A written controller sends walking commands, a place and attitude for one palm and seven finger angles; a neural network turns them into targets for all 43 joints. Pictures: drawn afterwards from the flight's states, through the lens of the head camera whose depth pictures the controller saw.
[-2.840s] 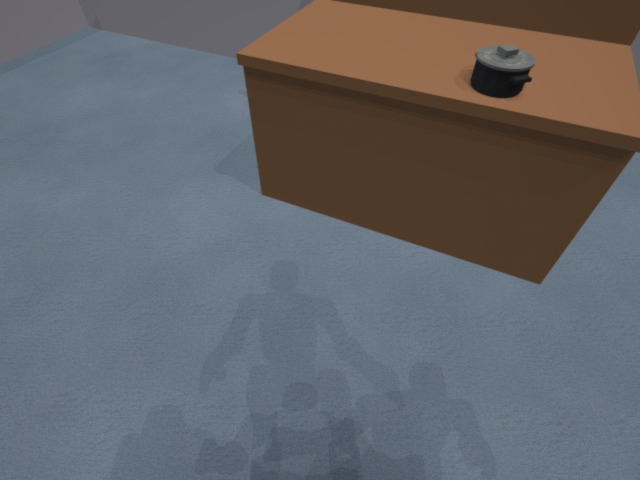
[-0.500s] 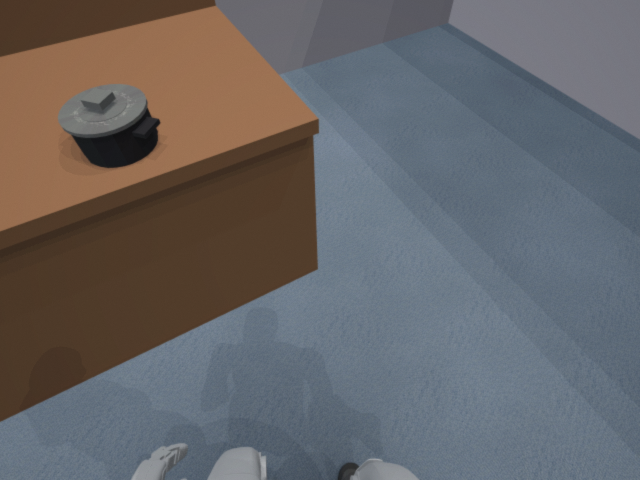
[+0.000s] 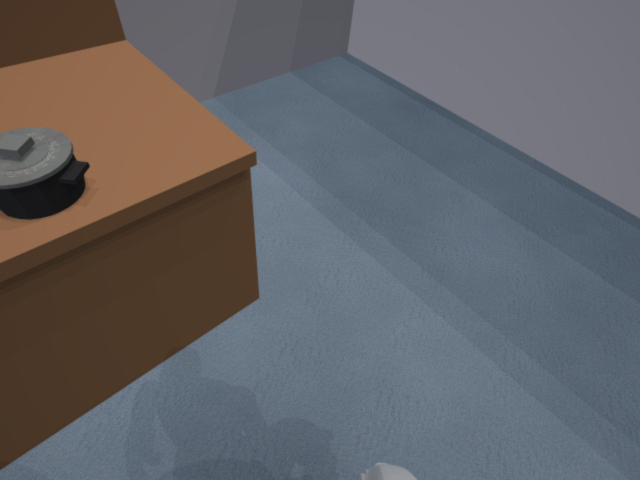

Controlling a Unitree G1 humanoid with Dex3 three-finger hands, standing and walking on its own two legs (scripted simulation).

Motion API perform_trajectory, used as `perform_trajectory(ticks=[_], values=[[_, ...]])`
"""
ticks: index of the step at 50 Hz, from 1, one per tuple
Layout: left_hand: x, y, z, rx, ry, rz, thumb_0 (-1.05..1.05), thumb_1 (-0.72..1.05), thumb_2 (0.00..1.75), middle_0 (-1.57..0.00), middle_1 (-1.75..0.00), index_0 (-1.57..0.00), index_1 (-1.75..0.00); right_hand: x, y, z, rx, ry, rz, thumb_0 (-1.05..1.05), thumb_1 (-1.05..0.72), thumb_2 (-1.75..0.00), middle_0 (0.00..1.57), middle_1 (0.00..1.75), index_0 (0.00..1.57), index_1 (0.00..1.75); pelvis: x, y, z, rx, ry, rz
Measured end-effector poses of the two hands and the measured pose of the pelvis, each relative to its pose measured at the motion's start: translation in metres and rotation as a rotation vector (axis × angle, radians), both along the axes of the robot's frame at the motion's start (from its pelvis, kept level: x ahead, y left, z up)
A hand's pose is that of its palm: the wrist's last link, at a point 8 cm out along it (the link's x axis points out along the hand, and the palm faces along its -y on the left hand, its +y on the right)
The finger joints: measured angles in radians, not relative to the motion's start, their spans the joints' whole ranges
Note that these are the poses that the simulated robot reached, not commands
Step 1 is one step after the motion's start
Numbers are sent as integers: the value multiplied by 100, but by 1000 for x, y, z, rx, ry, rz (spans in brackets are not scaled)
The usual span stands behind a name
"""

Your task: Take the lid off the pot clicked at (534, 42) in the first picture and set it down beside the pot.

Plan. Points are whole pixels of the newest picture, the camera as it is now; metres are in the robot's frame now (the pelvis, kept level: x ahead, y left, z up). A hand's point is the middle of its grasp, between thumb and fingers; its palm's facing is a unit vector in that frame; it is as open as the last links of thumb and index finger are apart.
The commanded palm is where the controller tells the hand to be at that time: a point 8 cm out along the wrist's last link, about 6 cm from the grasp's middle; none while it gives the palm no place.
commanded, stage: walk to a spot facing it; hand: left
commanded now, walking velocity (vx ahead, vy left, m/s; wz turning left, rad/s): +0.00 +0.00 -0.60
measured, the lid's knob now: (14, 145) +0.57 +0.60 +0.02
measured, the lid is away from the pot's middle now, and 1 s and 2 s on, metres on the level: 0.00 0.00 0.00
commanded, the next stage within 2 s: turn to face it in 0.28 s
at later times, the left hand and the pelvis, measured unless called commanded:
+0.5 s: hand (259, 459) +0.17 +0.09 -0.15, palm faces -0.22 -0.94 -0.25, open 7.4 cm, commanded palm none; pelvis +0.04 -0.07 +0.00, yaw -15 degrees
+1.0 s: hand (233, 464) +0.17 +0.13 -0.17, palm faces +0.00 -0.97 -0.26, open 7.4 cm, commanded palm none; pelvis +0.08 -0.07 +0.00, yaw -2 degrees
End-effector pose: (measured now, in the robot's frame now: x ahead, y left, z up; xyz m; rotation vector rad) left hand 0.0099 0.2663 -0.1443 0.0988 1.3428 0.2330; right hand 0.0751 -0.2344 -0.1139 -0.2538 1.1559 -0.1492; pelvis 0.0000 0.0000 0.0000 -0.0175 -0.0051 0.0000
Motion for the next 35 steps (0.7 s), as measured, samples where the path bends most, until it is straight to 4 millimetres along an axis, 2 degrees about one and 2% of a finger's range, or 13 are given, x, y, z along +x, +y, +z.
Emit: perform_trajectory(ticks=[4,11,14,16,19,24,30,35], values=[[25,-16,0,-1,20,-79,0,91,90,-20,-30,-20,-30,-29,-13,-12,24,55,-87,1,-90,-90,21,30,21,30,3,-10,-3,5,0,-57],[106,-67,2,46,-90,-268,0,91,90,-20,-30,-20,-30,-85,-57,-51,78,157,-255,1,-90,-90,21,30,21,30,11,-44,-22,16,7,-155],[132,-86,14,62,-167,-287,0,91,90,-20,-30,-20,-30,-96,-72,-52,77,207,-281,1,-91,-90,20,30,20,30,13,-54,-19,19,3,-166],[142,-95,23,69,-192,-296,0,91,90,-20,-30,-20,-30,-92,-81,-46,78,199,-289,1,-91,-90,20,30,20,30,17,-60,-12,27,3,-187],[153,-107,30,67,-196,-335,0,90,90,-20,-30,-20,-30,-75,-92,-35,77,134,-309,1,-91,-90,20,30,20,30,24,-67,-4,38,7,-222],[164,-122,31,47,-178,-381,0,90,90,-20,-30,-20,-30,-45,-100,-23,66,33,-330,1,-91,-90,20,30,20,30,38,-73,2,37,9,-255],[169,-130,16,-5,-168,-354,0,90,90,-20,-30,-20,-30,-18,-86,-21,71,37,-315,1,-91,-90,20,30,20,30,64,-72,0,6,-9,-232],[168,-117,-9,-37,-141,-265,0,91,90,-21,-30,-20,-30,2,-63,-28,69,84,-259,1,-91,-90,20,30,20,30,84,-63,-11,-12,-22,-171]])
